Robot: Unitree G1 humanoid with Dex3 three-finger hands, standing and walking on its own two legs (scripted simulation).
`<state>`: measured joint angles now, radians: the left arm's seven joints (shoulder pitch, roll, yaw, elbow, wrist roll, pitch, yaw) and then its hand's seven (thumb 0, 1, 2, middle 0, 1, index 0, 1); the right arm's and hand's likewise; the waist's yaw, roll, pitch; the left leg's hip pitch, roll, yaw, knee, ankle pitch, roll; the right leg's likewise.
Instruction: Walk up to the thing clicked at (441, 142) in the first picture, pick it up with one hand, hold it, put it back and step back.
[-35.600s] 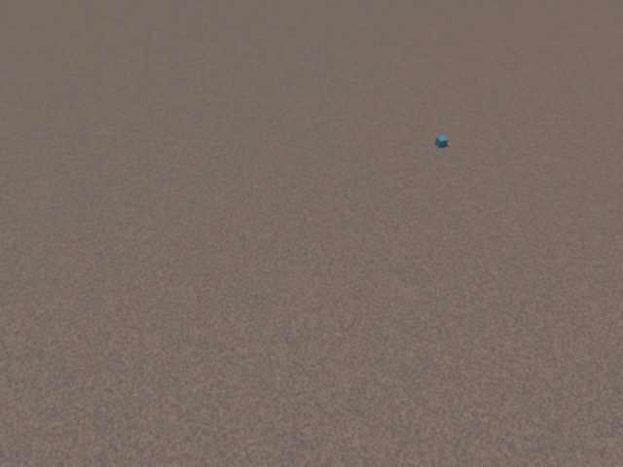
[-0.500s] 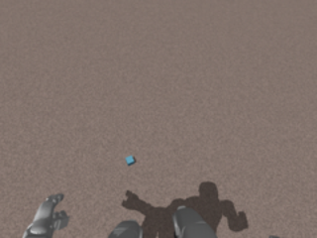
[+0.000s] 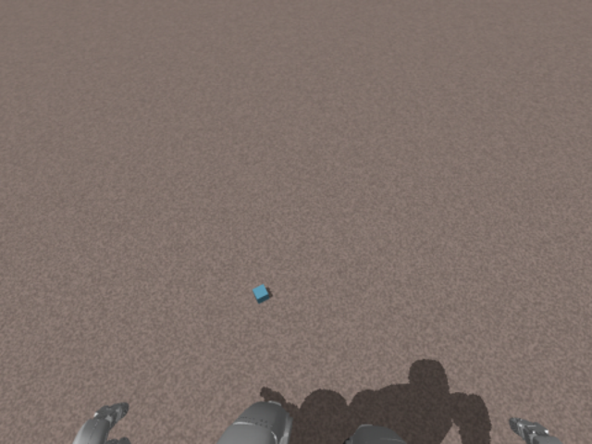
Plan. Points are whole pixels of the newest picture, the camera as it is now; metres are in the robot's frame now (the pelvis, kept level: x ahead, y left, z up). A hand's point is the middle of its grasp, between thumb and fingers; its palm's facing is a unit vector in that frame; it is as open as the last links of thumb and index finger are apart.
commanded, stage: step back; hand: left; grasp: from above
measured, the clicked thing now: (261, 294) +0.60 +0.19 -0.74
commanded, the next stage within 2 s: none
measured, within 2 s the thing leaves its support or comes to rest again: neither
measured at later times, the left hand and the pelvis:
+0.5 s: hand out of the picture -0.06 +0.26 -0.16, palm faces -0.04 -0.91 -0.40, open 7.4 cm; pelvis -0.15 -0.02 -0.01, yaw -2 degrees
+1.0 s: hand out of the picture -0.20 +0.23 -0.15, palm faces +0.02 -0.92 -0.39, open 7.4 cm; pelvis -0.31 -0.04 +0.00, yaw +2 degrees
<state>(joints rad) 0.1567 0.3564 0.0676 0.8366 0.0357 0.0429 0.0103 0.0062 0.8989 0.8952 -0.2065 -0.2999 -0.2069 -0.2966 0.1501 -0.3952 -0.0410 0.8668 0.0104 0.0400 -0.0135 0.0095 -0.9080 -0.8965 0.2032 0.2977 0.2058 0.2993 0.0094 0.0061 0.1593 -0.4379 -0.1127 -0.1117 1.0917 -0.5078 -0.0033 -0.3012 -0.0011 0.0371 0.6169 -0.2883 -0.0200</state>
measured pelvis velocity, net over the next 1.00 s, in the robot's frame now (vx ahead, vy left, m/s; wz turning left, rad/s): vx -0.31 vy -0.04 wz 0.03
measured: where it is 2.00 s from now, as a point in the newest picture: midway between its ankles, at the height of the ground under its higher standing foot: outside the picture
